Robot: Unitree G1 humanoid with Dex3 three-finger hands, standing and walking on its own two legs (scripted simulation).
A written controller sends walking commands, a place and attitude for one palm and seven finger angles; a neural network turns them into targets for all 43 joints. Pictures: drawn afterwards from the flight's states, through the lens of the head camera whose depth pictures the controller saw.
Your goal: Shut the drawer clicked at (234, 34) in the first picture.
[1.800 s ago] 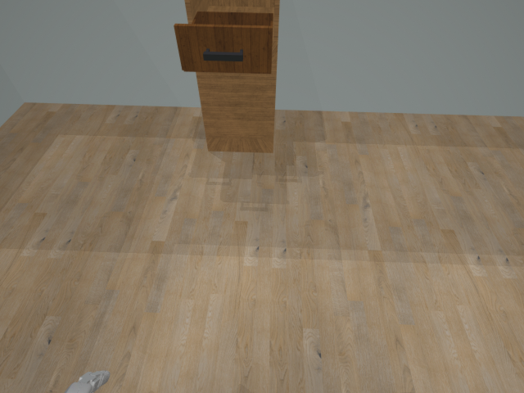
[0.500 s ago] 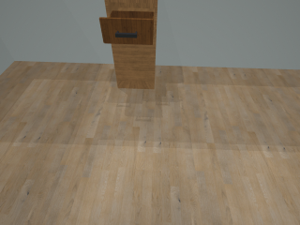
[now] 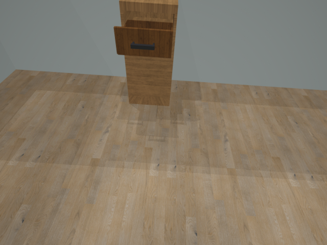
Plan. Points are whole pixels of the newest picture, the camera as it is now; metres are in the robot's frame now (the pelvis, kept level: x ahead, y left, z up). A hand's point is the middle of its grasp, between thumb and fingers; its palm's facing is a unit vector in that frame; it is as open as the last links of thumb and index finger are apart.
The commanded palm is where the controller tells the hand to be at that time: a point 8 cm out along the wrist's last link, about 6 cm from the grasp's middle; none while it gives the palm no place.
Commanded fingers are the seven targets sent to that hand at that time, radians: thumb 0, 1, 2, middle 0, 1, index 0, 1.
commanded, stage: walk to a spot facing it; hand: left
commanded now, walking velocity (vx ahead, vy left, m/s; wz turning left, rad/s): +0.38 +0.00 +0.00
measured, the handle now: (143, 45) +1.16 +0.19 -0.03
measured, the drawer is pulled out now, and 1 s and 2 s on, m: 0.30 0.30 0.30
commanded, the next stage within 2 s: take the last steps up to it in 1.08 s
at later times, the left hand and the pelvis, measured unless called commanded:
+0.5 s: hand (128, 197) +0.31 +0.13 -0.17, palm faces -0.02 -0.98 -0.18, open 7.4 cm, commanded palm none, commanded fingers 0.00 0.90 0.90 -0.20 -0.30 -0.20 -0.30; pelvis +0.19 -0.04 -0.02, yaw -1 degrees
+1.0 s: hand (113, 178) +0.38 +0.20 -0.18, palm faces +0.10 -0.98 -0.14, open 7.4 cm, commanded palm none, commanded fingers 0.00 0.90 0.90 -0.20 -0.30 -0.20 -0.30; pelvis +0.41 +0.03 +0.00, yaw +1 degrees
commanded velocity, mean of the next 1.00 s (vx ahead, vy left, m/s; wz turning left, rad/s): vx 0.37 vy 0.00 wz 0.00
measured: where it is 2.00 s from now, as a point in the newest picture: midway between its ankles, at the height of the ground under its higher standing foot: (164, 176)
